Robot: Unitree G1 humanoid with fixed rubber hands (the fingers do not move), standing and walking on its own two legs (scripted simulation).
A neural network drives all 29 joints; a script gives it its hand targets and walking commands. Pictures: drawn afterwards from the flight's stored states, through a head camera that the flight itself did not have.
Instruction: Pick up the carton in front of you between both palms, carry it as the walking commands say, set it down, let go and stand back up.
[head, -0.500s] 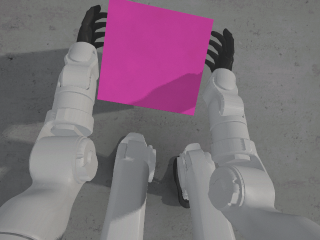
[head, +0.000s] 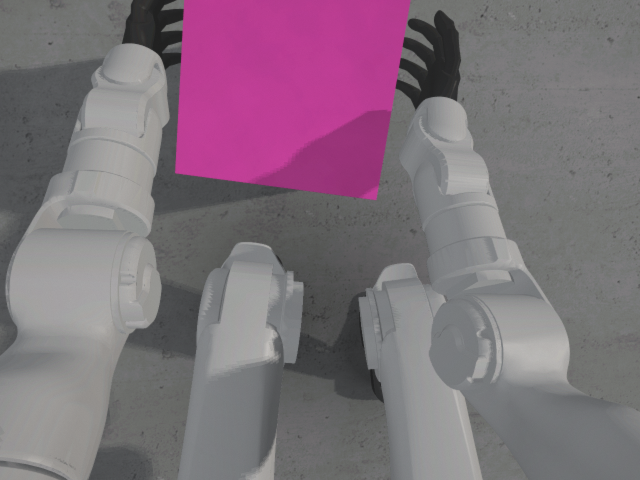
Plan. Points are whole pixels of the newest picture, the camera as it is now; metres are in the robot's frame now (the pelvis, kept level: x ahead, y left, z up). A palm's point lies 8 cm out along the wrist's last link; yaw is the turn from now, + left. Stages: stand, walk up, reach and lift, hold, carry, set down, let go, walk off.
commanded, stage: set down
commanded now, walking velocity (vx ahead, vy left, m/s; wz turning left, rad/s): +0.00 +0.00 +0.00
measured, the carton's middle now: (291, 101) +0.50 +0.12 -0.25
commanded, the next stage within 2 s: none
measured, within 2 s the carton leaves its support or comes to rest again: rests again in 0.34 s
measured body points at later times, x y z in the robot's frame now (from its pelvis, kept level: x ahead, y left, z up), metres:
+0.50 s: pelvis +0.00 +0.00 -0.01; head +0.35 +0.07 +0.26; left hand +0.52 +0.26 -0.18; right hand +0.53 -0.04 -0.17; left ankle +0.14 +0.12 -0.35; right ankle +0.10 -0.12 -0.35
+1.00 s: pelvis +0.00 +0.00 -0.02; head +0.35 +0.07 +0.24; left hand +0.49 +0.29 -0.23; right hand +0.51 -0.07 -0.20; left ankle +0.14 +0.12 -0.35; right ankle +0.10 -0.12 -0.35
